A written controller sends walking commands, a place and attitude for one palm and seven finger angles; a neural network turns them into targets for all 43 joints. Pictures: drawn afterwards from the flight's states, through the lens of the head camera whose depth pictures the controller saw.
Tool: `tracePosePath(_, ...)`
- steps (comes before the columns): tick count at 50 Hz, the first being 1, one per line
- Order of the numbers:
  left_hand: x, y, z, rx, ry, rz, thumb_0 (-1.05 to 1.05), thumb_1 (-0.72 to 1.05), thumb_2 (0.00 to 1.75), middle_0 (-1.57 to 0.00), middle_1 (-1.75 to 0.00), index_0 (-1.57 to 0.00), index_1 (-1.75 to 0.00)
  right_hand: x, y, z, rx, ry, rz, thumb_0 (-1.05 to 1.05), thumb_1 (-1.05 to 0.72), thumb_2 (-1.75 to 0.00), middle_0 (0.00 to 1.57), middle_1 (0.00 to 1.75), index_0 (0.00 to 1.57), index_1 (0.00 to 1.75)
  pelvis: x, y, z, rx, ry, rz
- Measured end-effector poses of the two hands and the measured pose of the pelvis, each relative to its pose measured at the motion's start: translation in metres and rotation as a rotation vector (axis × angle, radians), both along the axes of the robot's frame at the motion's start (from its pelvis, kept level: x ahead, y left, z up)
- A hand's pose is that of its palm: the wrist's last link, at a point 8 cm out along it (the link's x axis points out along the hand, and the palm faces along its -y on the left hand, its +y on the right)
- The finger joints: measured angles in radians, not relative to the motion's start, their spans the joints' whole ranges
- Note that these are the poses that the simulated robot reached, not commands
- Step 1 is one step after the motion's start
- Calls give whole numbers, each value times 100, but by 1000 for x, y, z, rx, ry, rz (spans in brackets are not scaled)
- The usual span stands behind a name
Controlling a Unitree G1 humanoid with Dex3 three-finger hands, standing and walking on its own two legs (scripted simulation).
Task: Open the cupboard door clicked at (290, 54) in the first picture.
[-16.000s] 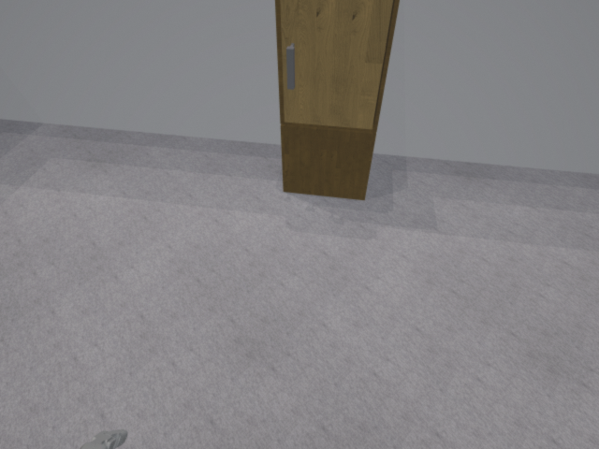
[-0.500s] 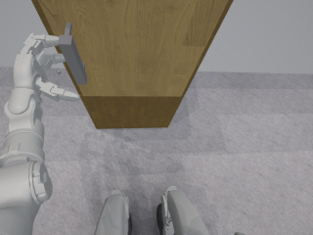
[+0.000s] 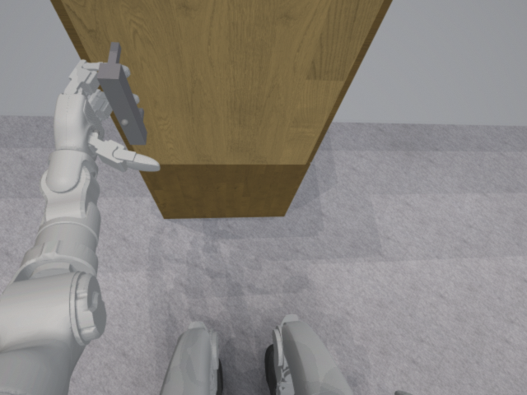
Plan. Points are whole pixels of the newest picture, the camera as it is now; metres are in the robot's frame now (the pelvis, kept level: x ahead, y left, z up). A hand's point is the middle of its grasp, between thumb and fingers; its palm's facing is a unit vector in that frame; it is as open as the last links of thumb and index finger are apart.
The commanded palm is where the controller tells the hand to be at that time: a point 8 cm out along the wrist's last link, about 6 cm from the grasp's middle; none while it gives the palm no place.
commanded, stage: slide the fingers in behind the handle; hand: left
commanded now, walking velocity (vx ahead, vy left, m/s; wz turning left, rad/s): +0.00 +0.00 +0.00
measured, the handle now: (127, 97) +0.55 +0.18 +0.03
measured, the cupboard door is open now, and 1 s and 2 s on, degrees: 0 0 21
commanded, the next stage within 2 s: close the thumb around the handle in 0.54 s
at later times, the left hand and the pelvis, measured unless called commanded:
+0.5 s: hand (138, 121) +0.50 +0.16 +0.04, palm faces +0.01 -1.00 -0.03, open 13.8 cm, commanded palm +0.48 +0.20 +0.04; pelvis +0.00 -0.01 +0.00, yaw +0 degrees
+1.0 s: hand (132, 122) +0.50 +0.17 +0.04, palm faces +0.00 -1.00 -0.02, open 10.3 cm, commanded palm +0.48 +0.20 +0.04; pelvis +0.00 -0.01 +0.00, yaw +0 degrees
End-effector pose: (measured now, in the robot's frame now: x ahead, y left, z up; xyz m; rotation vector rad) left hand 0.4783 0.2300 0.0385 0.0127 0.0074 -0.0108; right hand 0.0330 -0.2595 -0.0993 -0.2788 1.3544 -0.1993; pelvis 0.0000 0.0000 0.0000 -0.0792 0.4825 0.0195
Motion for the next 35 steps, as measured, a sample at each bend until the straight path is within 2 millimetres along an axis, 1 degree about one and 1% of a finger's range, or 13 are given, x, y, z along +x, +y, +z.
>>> tracePosePath(2, 2, -4, 0, -4, 5, 1, -1, -50, 30, -30, -120, -30, -120, 0, 0, -1, 3, 2, 0, 0, -91, -90, 20, 30, 20, 30, 0, -1, 0, 1, 0, 0)
tracePosePath(9, 1, -7, 0, 5, 10, 18, -1, -50, 30, -31, -121, -32, -122, -1, 0, -2, 15, 5, -2, 0, -91, -90, 20, 30, 20, 30, 0, -3, 0, 5, 0, 0)
tracePosePath(18, 1, -21, 0, -1, 18, 7, -1, -50, 30, -31, -120, -31, -120, -1, -1, -2, 21, -5, -7, 0, -91, -90, 21, 30, 20, 30, 0, -5, 1, 11, -8, -2)
tracePosePath(35, 3, -14, -2, 8, 15, 15, -1, -49, 30, -32, -121, -33, -121, -6, -8, -5, 11, 4, -12, 0, -91, -90, 20, 30, 20, 30, -2, -9, -2, 16, 1, -8)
